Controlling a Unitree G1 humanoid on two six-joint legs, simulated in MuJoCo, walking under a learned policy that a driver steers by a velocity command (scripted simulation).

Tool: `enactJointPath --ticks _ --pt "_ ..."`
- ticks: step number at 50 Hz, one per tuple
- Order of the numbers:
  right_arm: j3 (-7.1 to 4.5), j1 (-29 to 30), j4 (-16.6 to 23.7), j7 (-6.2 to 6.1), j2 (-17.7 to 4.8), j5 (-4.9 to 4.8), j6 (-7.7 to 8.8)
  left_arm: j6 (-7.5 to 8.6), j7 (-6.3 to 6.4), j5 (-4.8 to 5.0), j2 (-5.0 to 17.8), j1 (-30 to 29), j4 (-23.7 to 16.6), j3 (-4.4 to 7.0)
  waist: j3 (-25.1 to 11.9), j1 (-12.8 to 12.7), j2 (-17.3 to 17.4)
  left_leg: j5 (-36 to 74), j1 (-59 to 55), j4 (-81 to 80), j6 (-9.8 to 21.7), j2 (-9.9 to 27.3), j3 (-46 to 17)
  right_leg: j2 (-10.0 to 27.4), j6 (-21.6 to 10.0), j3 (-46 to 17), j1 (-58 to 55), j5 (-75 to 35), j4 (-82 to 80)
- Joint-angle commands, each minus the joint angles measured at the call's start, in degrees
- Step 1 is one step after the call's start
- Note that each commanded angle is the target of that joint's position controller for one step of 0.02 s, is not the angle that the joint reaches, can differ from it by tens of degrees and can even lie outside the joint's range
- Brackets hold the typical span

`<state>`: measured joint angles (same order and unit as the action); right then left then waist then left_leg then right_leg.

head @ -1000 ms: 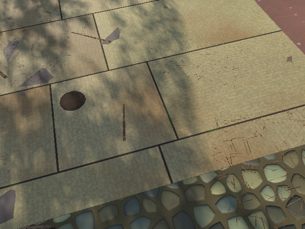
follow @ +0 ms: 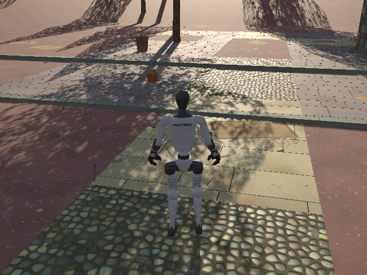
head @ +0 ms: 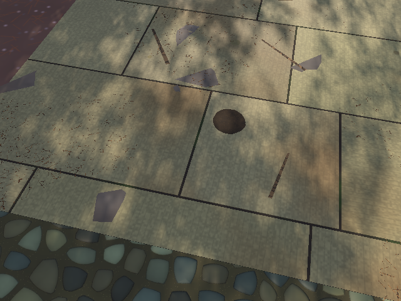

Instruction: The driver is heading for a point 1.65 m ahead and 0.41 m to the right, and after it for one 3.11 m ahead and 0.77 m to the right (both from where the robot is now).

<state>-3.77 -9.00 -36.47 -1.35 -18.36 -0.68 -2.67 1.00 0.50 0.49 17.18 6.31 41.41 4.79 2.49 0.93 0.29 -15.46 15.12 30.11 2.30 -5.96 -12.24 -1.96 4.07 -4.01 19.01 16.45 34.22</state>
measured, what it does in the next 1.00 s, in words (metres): steps to the right, turning right: right foot, then right foot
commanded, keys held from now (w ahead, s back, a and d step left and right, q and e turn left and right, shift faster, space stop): e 0.40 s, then w+e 0.44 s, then w+q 0.16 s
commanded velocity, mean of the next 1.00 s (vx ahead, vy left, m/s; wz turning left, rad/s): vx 0.19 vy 0.00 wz -0.34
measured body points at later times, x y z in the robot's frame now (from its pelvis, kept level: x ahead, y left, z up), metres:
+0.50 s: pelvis +0.01 -0.02 +0.00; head +0.04 -0.02 +0.45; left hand +0.24 +0.23 -0.09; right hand +0.06 -0.33 -0.10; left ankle +0.00 +0.11 -0.74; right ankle -0.02 -0.12 -0.69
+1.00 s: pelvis +0.14 -0.15 +0.01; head +0.15 -0.18 +0.46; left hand +0.32 +0.07 -0.09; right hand +0.18 -0.46 -0.09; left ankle +0.32 -0.05 -0.67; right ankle +0.04 -0.19 -0.74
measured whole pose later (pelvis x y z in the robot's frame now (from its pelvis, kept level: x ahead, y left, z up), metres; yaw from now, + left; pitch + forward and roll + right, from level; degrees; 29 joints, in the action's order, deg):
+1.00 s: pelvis +0.14 -0.15 +0.01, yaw -26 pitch +2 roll +1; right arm -3.0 -9.8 -39.2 1.6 -18.3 0.0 4.9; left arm 3.4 -0.3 0.0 15.4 20.5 39.6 1.5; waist 0.9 -2.2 2.5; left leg -3.5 39.2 51.2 -2.0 5.3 -0.4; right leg -4.0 -4.6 -1.8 4.1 14.4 16.9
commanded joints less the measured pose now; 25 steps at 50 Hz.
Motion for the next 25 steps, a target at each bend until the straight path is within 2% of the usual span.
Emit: enactJointPath --ticks 1,2,3,4,5,6,7,8,14,17,18,19,20,21,22,23,24,25 --pt "0.06 0.2 2.9 -0.35 -2.6 0.58 0.87 1.56 -0.99 -1.34 3.6 1.4 -3.3 0.31 -9.4 -1.3 5.6 16.5 -4.1 -2.0 4.0 11.4 -10.4 4.8 -3.0 -2.6 -11.7 -17.4 -15.5" --pt "0.86 -4.8 1.8 -0.18 -0.4 2.72 1.38 1.61 -0.87 -2.40 6.4 0.0 -4.4 0.17 -10.3 2.7 -5.0 1.0 -1.5 4.2 0.7 5.9 -4.1 13.4 -6.6 -12.6 -15.4 -30.9 -15.5" --pt "0.27 -6.9 1.4 -0.08 -2.0 2.71 1.68 1.60 -0.98 -3.20 5.0 -3.8 -4.2 -0.90 -7.2 6.2 -10.9 -11.1 -0.8 2.4 -2.4 4.0 0.0 17.5 -14.7 -17.3 -9.2 -32.6 -14.3" --pt "-0.12 -5.6 0.7 -0.26 -4.4 3.18 1.93 1.70 -1.27 -2.13 3.2 -5.5 -4.7 -1.30 -5.7 4.9 -9.8 -7.1 -3.7 -0.2 -4.2 5.8 1.7 15.7 -15.8 -17.0 -5.9 -23.8 -15.4" --pt "-0.52 -2.7 0.4 -0.29 -5.3 2.92 2.13 1.65 -1.44 -1.49 4.0 -4.5 -4.3 -1.03 -5.1 2.9 -8.7 -2.3 -4.6 -2.3 -4.2 5.3 2.3 11.9 -13.1 -14.6 -6.1 -16.9 -15.1" --pt "-0.64 -0.4 0.3 -0.40 -5.1 2.69 2.02 1.57 -1.41 -0.91 6.0 -2.7 -3.8 -0.61 -4.8 1.5 -8.2 0.5 -5.6 -2.8 -4.1 4.9 2.9 9.8 -11.1 -13.4 -5.5 -12.5 -14.8" --pt "-0.75 0.8 0.9 -0.49 -5.2 2.48 1.77 1.59 -1.25 -0.44 7.6 -2.0 -3.8 -0.36 -3.7 0.9 -8.6 1.9 -5.6 -2.9 -3.9 5.0 3.4 9.5 -10.5 -14.1 -4.5 -10.6 -15.0" --pt "-0.80 0.7 0.9 -0.54 -5.1 2.11 1.79 1.51 -1.01 -0.21 8.9 -1.8 -4.0 -0.12 -3.0 1.0 -8.4 1.9 -5.0 -2.2 -3.6 4.8 4.4 9.3 -10.3 -14.7 -4.1 -10.1 -14.9" --pt "-1.51 -1.0 0.4 -0.78 -3.5 1.33 3.11 -0.27 0.21 0.77 9.2 -0.3 -6.3 0.55 -6.4 -0.2 -7.0 1.6 -1.3 1.2 -3.7 3.8 7.9 9.2 -13.8 -19.9 -8.2 -20.7 -9.6" --pt "-2.22 -2.4 0.1 -0.33 -3.8 1.12 3.45 -1.52 0.46 1.00 8.9 -1.2 -8.2 0.83 -7.4 0.0 -4.5 4.5 -3.9 0.0 -2.4 4.8 7.9 7.0 -12.8 -19.4 -5.0 -21.1 -6.6" --pt "-2.61 -3.1 0.0 -0.21 -4.5 1.14 3.45 -1.81 0.44 1.12 8.5 -1.7 -8.9 0.84 -7.4 0.0 -2.1 7.0 -5.8 -1.6 -1.3 6.4 6.8 5.1 -11.4 -17.3 -2.4 -18.9 -4.5" --pt "-3.08 -3.5 0.0 -0.19 -5.7 1.24 3.32 -1.97 0.36 1.25 8.0 -1.8 -9.5 0.76 -6.8 -0.3 1.8 9.9 -7.8 -4.1 0.8 9.4 3.9 2.3 -9.3 -13.6 1.3 -14.9 -0.8" --pt "-3.48 -4.1 0.1 -0.33 -7.0 1.55 3.17 -2.11 0.19 1.25 7.3 -1.2 -9.7 0.64 -5.6 -0.2 6.5 15.8 -10.5 -6.8 4.5 15.2 -1.3 -1.1 -6.6 -8.5 7.1 -7.8 4.8" --pt "-3.67 -5.3 0.1 -0.51 -7.8 1.96 3.26 -2.18 -0.02 0.96 6.6 0.0 -9.6 0.54 -6.1 0.4 12.3 18.1 -13.6 -10.5 10.4 23.9 -9.1 -3.5 -4.7 -2.9 13.0 9.5 13.1" --pt "-3.30 -5.9 0.8 -0.81 -7.2 1.98 3.68 -2.14 -0.19 0.63 8.1 -1.1 -10.2 1.14 -5.5 1.6 11.3 17.3 -13.8 -12.7 14.9 30.3 -14.1 -0.7 -3.4 -1.7 18.3 19.5 26.4" --pt "-2.88 -5.4 1.2 -1.07 -6.7 1.59 4.10 -2.14 -0.56 0.89 8.8 -1.1 -10.3 1.62 -4.3 0.9 6.1 10.0 -12.7 -13.6 14.7 30.1 -12.9 2.1 -3.1 -2.8 20.7 17.0 31.8" --pt "-2.75 -4.1 1.3 -1.23 -6.5 0.83 4.40 -2.30 -0.98 1.22 7.7 -1.1 -10.2 1.31 -2.3 0.3 3.7 -0.3 -12.3 -15.0 12.1 27.2 -9.0 4.3 -2.9 -2.8 22.4 12.6 30.5" --pt "-2.83 -4.1 1.0 -1.32 -7.0 0.26 4.63 -2.30 -1.33 1.23 6.4 -2.7 -10.5 0.74 -0.1 1.4 4.4 -5.7 -12.8 -16.8 10.3 24.8 -6.1 4.9 -2.5 -1.5 24.3 9.0 28.0"
Keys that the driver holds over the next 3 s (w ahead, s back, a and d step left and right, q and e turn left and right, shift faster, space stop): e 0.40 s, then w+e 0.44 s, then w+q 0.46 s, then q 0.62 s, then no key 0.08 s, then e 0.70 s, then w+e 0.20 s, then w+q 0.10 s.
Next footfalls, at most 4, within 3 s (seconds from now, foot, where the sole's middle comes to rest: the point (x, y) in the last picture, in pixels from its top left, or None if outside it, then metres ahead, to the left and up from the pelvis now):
0.02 right None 0.05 -0.13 -0.78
0.74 right None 0.08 -0.20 -0.77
1.24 left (257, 292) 0.49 -0.17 -0.77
1.66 right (322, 251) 0.62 -0.42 -0.77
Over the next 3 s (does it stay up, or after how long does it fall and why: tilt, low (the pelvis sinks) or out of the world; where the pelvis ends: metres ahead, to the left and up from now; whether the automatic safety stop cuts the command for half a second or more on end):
stays up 0.53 -0.31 0.01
